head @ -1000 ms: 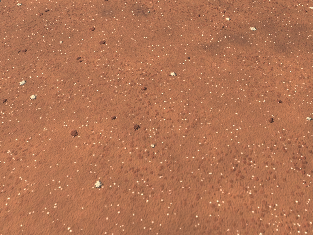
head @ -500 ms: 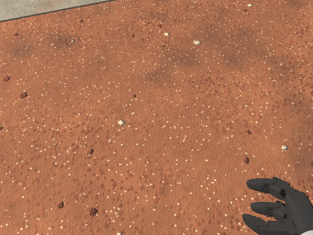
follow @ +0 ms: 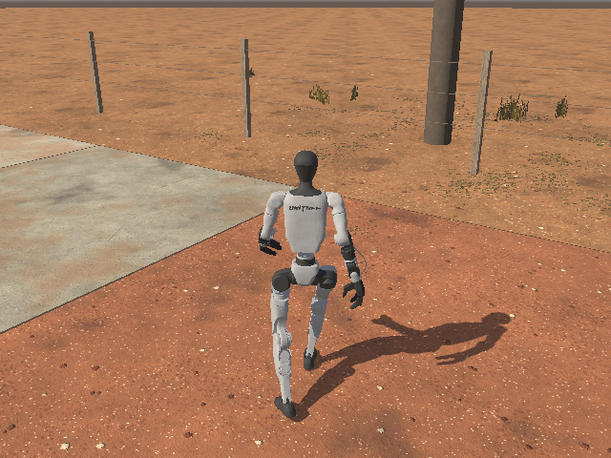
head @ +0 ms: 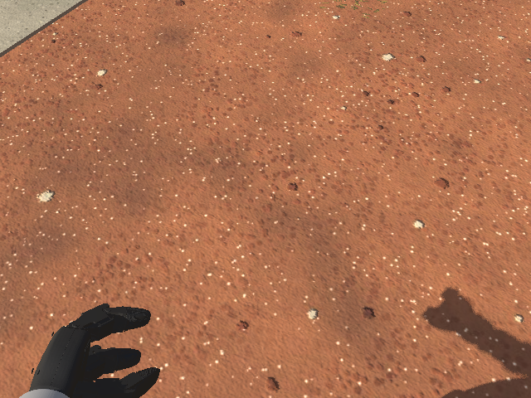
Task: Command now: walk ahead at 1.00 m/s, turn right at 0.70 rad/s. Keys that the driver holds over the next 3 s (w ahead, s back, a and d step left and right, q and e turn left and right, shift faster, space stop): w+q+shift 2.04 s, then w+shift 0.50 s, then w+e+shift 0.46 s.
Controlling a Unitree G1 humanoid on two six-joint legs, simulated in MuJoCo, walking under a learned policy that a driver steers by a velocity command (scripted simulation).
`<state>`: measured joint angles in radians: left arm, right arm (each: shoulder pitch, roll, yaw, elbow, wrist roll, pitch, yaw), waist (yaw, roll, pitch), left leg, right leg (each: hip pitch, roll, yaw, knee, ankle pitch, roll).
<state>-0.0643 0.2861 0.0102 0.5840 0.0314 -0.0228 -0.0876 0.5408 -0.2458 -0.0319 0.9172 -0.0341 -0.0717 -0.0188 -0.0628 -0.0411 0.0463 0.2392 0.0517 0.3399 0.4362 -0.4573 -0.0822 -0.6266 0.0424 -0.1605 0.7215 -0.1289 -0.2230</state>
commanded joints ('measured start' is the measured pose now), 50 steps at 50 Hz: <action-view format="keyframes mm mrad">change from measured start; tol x64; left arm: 1 486 190 100 134 5 -2 53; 50 414 99 41 91 18 -70 108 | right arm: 1 -131 -211 -50 -123 -9 6 0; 50 -336 -141 -36 -290 -5 41 74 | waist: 1 277 36 -178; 50 111 -52 -91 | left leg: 1 -609 109 -96 828 588 117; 2 -941 1 -179 1165 -72 94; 18 -783 -55 -161 255 685 218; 25 171 149 -972 69 315 606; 33 -698 -31 -731 -310 258 422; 50 -1029 10 -426 892 175 177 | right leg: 1 855 -25 229 -112 -125 -74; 3 1084 -355 859 -355 -128 -199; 22 660 -220 -44 36 1369 236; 25 -252 76 213 1117 -397 253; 40 216 -56 177 -196 183 260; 46 1014 -517 1079 -474 -819 64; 50 639 -344 475 -469 -235 129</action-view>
